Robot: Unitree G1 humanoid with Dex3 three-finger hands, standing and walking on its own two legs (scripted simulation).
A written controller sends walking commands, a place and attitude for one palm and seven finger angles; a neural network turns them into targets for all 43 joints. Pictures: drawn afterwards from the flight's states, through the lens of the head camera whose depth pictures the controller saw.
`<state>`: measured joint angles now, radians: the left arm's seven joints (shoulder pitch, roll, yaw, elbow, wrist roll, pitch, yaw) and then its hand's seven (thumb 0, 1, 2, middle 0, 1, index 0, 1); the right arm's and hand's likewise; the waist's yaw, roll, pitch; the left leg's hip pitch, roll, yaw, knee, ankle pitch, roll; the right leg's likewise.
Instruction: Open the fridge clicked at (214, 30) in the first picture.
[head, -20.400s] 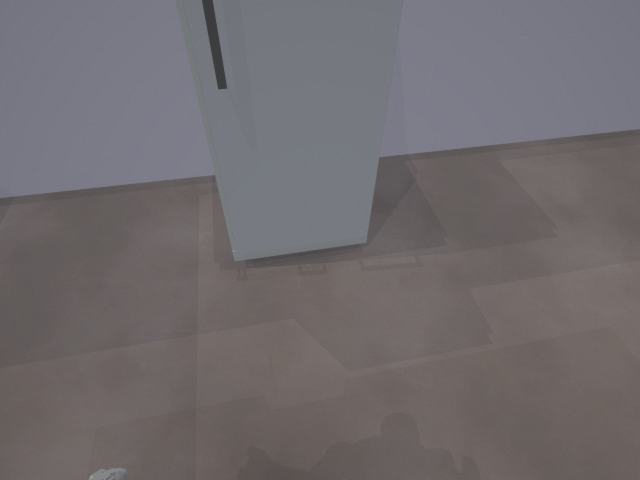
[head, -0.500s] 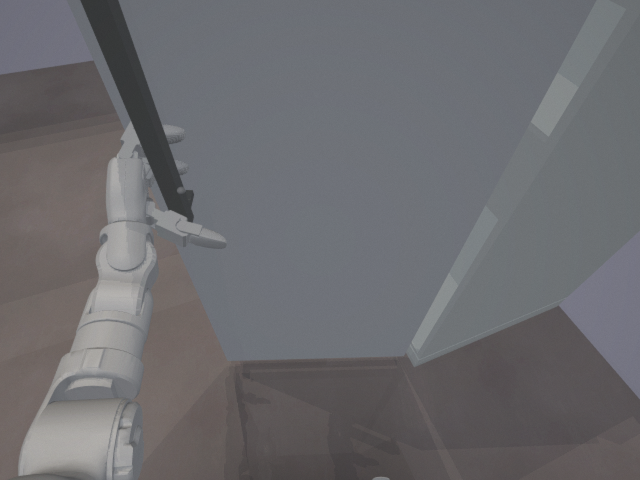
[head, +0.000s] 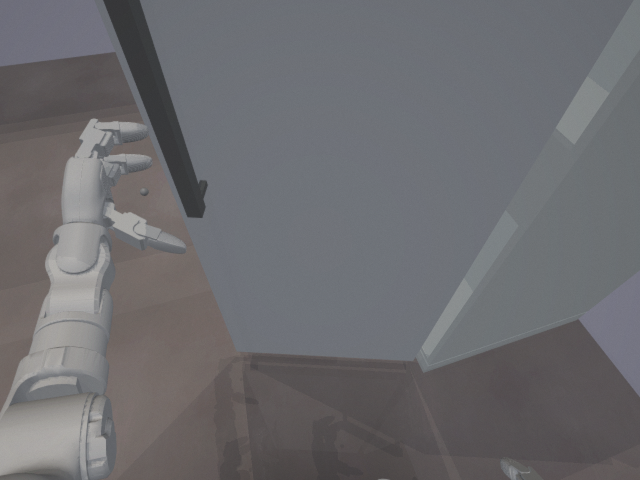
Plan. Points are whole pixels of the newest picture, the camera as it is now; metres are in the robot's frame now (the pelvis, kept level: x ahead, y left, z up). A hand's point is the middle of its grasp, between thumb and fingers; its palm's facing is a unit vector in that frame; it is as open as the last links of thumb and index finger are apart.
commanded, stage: slip the hand off the handle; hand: left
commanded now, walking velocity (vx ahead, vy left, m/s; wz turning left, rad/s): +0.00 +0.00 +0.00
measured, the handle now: (151, 53) +0.48 +0.20 +0.26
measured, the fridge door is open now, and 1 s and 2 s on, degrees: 69 69 69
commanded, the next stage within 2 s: draw the hand back to the body in 1.16 s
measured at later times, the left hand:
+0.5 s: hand (127, 225) +0.37 +0.25 +0.12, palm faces +0.19 -0.96 -0.21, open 14.7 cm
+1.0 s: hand (104, 286) +0.29 +0.24 +0.12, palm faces +0.25 -0.94 -0.23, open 14.7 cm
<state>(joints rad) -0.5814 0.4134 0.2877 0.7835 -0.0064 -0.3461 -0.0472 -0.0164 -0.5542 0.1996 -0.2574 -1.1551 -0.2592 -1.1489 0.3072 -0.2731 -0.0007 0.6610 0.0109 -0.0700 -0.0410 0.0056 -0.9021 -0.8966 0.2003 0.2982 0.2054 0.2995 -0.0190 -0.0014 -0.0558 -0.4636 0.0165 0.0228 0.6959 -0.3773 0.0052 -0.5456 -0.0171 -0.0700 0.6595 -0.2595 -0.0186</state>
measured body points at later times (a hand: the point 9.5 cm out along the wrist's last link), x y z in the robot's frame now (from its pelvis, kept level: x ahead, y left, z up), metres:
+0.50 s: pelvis +0.01 +0.02 +0.00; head +0.04 +0.02 +0.45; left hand +0.36 +0.30 +0.13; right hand +0.10 -0.23 -0.11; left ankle -0.02 +0.12 -0.72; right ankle +0.04 -0.11 -0.72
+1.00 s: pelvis +0.00 +0.00 +0.00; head +0.00 -0.01 +0.45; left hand +0.27 +0.29 +0.14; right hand +0.19 -0.22 -0.08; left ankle -0.02 +0.12 -0.72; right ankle +0.04 -0.11 -0.72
